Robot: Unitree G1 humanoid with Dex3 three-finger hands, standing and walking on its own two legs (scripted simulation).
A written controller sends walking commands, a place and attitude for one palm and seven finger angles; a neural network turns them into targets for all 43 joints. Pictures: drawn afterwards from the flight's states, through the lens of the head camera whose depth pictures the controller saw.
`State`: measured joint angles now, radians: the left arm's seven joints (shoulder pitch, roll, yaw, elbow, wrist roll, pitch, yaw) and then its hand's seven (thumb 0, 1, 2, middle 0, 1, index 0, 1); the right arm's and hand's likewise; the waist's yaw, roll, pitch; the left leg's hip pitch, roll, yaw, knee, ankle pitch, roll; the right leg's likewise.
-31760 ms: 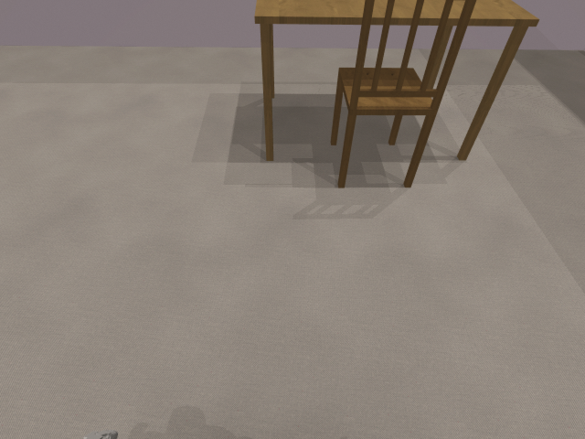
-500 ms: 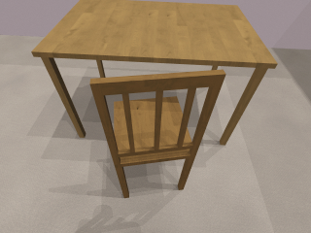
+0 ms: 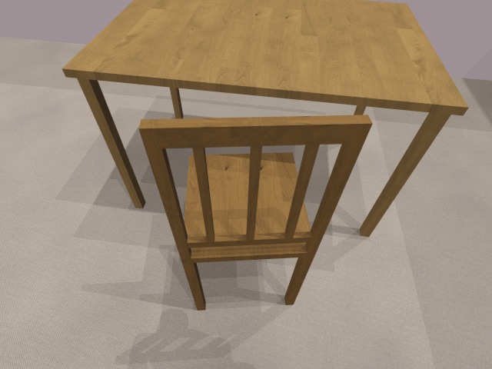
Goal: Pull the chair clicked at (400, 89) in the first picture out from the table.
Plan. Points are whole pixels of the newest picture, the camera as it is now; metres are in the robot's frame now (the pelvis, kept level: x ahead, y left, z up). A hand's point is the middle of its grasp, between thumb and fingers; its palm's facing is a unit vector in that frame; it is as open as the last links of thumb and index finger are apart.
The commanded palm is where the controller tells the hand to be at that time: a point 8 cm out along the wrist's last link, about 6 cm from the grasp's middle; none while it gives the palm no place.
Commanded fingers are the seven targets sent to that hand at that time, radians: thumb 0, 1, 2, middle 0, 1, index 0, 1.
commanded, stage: shuffle to correct the standing spot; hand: left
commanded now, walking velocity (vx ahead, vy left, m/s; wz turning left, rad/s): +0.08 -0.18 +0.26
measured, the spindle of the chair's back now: (252, 198) +0.47 +0.01 -0.05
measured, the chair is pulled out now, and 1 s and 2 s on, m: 0.18 0.18 0.18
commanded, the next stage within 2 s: come to a stop and stand still in 0.52 s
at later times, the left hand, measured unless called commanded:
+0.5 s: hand out of the picture +0.04 +0.10 -0.18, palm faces +0.15 -0.97 -0.18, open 7.4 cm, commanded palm none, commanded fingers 0.00 0.90 0.90 -0.20 -0.30 -0.20 -0.30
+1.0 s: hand out of the picture +0.07 +0.01 -0.16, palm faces +0.18 -0.95 -0.24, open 7.3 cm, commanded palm none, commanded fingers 0.00 0.90 0.90 -0.20 -0.30 -0.20 -0.30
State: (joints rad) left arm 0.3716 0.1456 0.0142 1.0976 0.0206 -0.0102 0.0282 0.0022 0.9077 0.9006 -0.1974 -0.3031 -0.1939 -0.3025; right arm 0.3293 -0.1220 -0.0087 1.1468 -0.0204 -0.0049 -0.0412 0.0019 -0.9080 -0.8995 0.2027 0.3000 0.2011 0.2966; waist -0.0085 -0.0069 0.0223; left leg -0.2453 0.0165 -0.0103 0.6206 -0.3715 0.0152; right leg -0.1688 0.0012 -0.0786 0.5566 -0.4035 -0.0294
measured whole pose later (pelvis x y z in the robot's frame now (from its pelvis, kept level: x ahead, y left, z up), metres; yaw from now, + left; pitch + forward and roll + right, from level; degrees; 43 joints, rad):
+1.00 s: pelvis +0.07 -0.17 +0.01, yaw +8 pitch -1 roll +2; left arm 0.26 0.16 0.01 1.01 0.03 -0.01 0.05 0.01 0.91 0.90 -0.20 -0.30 -0.20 -0.30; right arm 0.17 -0.18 -0.04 1.05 0.00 0.05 -0.02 0.00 -0.91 -0.90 0.20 0.30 0.20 0.30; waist 0.03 -0.01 0.09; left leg -0.32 -0.04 0.06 0.79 -0.50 -0.03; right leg -0.22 -0.02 -0.07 0.51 -0.27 -0.05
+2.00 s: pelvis +0.05 -0.14 +0.01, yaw +6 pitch -1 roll +0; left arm 0.32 0.16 -0.01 1.04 0.01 -0.01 0.05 0.01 0.91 0.90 -0.20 -0.30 -0.19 -0.30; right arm 0.28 -0.15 0.01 1.08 -0.02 -0.01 -0.02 0.01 -0.92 -0.90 0.20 0.30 0.20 0.30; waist -0.01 -0.02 0.01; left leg -0.26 -0.02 0.09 0.53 -0.25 0.06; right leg -0.12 0.01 -0.02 0.49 -0.35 -0.01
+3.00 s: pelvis +0.04 -0.10 +0.01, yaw +6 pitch -1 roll +0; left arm 0.37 0.16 -0.02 1.08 0.02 0.00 0.04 0.00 0.91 0.90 -0.20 -0.30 -0.19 -0.30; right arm 0.28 -0.14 0.01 1.13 -0.01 -0.02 -0.02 0.00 -0.91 -0.90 0.20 0.30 0.20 0.30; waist 0.00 -0.05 0.01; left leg -0.21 -0.08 0.11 0.38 -0.16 0.12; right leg -0.10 -0.05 0.00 0.40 -0.29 0.05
